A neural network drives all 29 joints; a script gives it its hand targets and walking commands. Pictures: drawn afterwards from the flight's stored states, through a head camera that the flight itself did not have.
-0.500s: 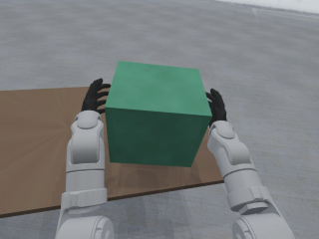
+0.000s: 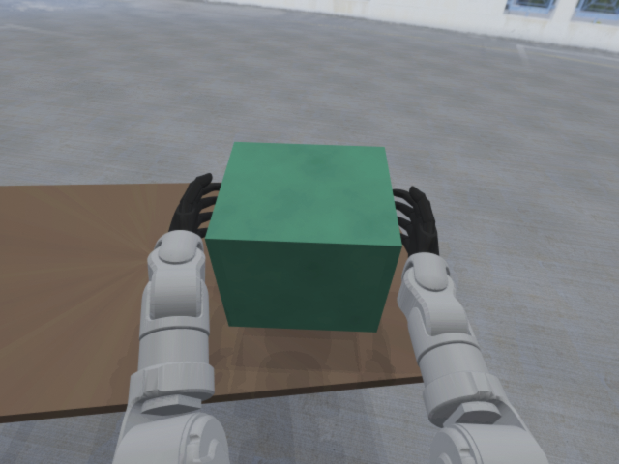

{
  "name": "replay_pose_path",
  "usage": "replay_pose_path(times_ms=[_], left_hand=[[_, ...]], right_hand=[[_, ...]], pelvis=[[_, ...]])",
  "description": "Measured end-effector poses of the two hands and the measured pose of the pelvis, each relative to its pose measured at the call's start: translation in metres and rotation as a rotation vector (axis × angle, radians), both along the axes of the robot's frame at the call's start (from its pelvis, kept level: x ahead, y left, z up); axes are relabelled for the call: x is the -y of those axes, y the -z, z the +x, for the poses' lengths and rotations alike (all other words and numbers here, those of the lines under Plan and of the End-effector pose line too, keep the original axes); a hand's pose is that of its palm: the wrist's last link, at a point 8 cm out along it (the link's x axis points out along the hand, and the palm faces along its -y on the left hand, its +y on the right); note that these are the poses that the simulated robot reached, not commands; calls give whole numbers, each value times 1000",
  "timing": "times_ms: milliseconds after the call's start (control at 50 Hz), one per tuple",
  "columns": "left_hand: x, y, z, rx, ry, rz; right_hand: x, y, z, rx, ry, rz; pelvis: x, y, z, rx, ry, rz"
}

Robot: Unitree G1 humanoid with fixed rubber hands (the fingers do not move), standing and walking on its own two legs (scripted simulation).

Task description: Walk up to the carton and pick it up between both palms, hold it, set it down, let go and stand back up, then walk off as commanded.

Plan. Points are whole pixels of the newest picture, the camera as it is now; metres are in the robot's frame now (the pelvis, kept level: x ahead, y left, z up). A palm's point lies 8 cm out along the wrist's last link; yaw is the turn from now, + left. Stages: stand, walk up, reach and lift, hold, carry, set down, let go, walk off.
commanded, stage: set down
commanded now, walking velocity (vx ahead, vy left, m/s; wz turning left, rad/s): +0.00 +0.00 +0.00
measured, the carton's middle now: (305, 237) +0.40 +0.02 +0.15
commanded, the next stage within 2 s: none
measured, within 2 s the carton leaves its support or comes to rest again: neither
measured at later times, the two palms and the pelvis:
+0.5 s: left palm (208, 248) +0.39 +0.16 +0.13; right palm (419, 277) +0.36 -0.14 +0.11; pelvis +0.01 +0.01 +0.00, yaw -1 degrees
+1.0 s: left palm (196, 264) +0.39 +0.18 +0.09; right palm (400, 291) +0.36 -0.12 +0.09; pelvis +0.01 +0.02 +0.00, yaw -1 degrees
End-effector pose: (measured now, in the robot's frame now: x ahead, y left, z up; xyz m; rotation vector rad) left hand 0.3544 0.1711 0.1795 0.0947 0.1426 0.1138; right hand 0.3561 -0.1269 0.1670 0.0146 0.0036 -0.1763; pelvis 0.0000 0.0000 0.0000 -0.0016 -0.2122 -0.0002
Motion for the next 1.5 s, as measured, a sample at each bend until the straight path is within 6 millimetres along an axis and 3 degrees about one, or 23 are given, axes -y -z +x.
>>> replay_pose_path(times_ms=[140, 200, 460, 580, 820, 920, 1160, 1500], left_hand=[[-5, 45, 4, -61, 8, -40], [-5, 55, 6, -55, 15, -46], [14, 53, 31, -57, 90, -14], [9, 49, 34, -46, 86, -15], [-14, 75, 32, -78, 70, -56], [-13, 89, 35, -110, 92, -63], [1, 91, 50, -119, 150, -48], [-20, 124, 67, -157, 137, -65]], right_hand=[[-4, 35, 3, -45, 3, -19], [-4, 47, 2, -41, 9, -15], [14, 55, 3, -58, 86, -1], [9, 54, 7, -50, 86, -4], [-14, 68, 8, -83, 74, -35], [-14, 78, 4, -114, 99, -25], [-2, 87, 1, -128, 159, -1], [-23, 121, 15, -221, 135, -27]], pelvis=[[1, 0, 5, 6, -2, -1], [1, 0, 7, -17, -3, -7], [-8, -2, 9, -74, 17, -10], [-14, -2, 13, -74, 37, -6], [-17, -2, 13, -77, 18, -14], [-19, -2, 11, -105, 17, -17], [-24, -3, 5, -143, 51, -12], [-24, -2, 17, -244, 47, -17]])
